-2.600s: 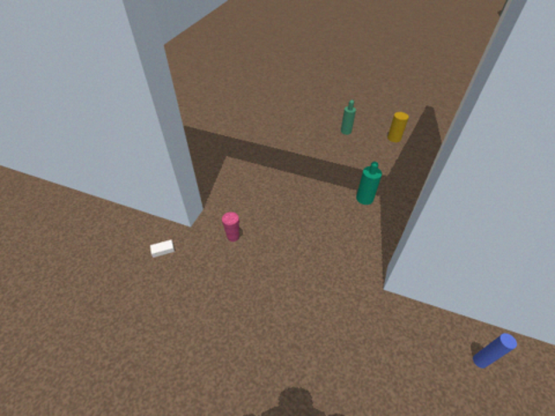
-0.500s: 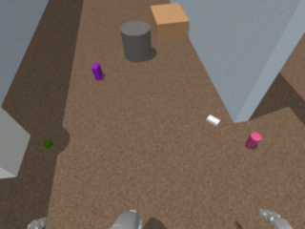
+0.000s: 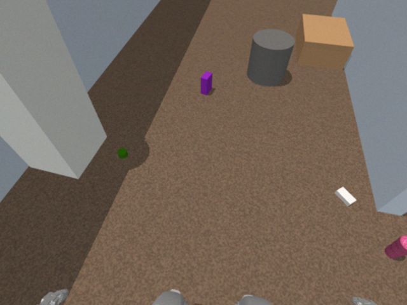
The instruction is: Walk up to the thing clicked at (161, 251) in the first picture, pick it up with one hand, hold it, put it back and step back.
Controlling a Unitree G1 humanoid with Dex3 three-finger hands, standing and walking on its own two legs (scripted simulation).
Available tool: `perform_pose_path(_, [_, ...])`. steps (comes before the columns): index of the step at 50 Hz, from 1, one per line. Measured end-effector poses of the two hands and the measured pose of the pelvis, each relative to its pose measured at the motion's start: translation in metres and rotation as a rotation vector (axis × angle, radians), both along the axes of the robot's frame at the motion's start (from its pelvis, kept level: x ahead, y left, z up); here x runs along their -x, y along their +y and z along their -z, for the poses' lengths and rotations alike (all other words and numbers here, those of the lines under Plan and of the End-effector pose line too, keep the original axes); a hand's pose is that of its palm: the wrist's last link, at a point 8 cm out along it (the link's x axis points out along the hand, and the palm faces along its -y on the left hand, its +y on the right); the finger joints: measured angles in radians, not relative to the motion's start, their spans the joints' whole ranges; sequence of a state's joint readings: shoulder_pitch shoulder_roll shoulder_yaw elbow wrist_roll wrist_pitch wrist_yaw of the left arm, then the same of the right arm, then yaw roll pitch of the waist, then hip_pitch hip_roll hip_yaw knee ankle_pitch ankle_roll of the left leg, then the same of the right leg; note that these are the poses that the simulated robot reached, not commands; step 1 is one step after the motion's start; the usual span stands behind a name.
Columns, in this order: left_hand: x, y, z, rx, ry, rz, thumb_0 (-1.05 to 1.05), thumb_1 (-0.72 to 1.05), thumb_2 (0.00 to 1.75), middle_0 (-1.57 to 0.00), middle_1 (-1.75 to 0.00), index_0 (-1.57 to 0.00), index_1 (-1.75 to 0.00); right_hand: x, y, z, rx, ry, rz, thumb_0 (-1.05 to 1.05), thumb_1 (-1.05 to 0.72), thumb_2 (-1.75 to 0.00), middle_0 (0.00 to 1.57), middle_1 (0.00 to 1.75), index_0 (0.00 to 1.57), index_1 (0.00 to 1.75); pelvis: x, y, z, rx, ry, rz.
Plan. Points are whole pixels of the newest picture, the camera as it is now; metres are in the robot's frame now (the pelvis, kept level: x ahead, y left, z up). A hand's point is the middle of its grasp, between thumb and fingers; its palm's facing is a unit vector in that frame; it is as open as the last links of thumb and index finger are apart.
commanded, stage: walk up
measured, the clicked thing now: (345, 196) +0.72 -0.76 -0.72
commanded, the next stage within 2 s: stand in 1.36 s
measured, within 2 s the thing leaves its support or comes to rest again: neither
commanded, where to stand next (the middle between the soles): +0.07 +0.01 m, yaw +20 degrees
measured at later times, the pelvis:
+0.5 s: pelvis +0.00 +0.00 +0.00, yaw +15 degrees
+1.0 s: pelvis +0.00 -0.01 +0.02, yaw +22 degrees
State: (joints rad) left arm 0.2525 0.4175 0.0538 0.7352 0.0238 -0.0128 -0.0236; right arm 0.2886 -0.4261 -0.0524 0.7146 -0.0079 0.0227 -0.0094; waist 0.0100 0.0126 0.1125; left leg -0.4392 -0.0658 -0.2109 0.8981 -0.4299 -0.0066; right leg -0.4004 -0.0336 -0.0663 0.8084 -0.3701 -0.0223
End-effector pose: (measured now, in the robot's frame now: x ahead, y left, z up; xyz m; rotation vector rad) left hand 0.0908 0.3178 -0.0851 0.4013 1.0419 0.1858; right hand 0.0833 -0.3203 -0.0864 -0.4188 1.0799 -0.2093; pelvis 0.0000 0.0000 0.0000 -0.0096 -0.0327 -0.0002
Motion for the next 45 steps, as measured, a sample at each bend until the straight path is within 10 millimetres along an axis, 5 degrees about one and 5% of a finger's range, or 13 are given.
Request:
perform_pose_path(9, [0.054,0.003,-0.02,-0.006,0.031,-0.126,0.01,0.9,0.9,-0.21,-0.3,-0.2,-0.3,-0.052,0.011,-0.013,-0.03,-0.008,-0.151,0.01,-0.9,-0.9,0.2,0.3,0.2,0.3,0.002,-0.001,-0.019,-0.041,-0.001,-0.117])
perform_pose_path(17, [0.096,0.039,0.004,-0.014,0.087,-0.278,0.01,0.9,0.9,-0.21,-0.3,-0.2,-0.3,-0.073,0.034,-0.009,0.02,-0.019,-0.227,0.01,-0.9,-0.9,0.2,0.3,0.2,0.3,-0.001,0.014,-0.003,-0.046,-0.005,-0.195])
perform_pose_path(33, [0.149,-0.015,0.005,0.035,0.111,-0.404,0.01,0.91,0.9,-0.21,-0.3,-0.2,-0.3,-0.107,0.045,0.004,-0.035,0.012,-0.331,0.01,-0.9,-0.9,0.2,0.3,0.21,0.3,0.003,-0.011,-0.009,-0.026,-0.011,-0.323])
perform_pose_path(45, [0.164,-0.004,0.008,0.039,0.138,-0.475,0.01,0.91,0.9,-0.21,-0.3,-0.2,-0.3,-0.101,0.054,0.004,-0.029,0.056,-0.354,0.01,-0.9,-0.9,0.2,0.3,0.2,0.3,0.001,-0.005,-0.011,-0.026,0.001,-0.377])
